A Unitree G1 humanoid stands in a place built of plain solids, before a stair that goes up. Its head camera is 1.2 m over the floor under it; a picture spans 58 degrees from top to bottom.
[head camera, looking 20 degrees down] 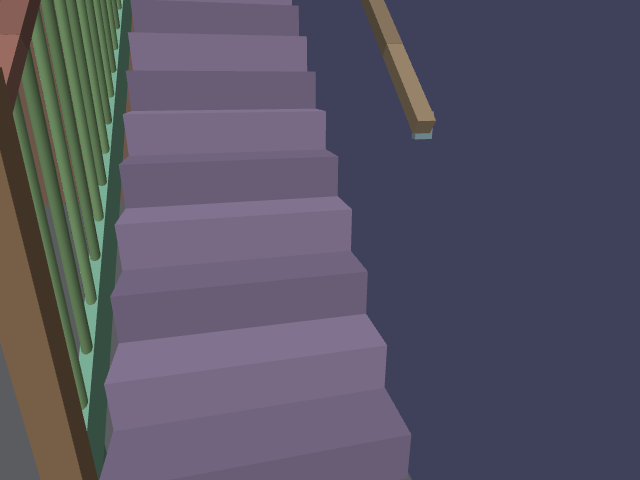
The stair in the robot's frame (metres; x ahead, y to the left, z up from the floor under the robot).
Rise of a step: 0.18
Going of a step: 0.22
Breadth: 0.90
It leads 13 degrees to the left of straight ahead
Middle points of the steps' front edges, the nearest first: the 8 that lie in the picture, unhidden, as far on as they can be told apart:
0.95 0.16 0.18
1.16 0.21 0.36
1.38 0.26 0.54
1.59 0.31 0.72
1.81 0.36 0.90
2.03 0.41 1.07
2.24 0.46 1.25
2.46 0.51 1.43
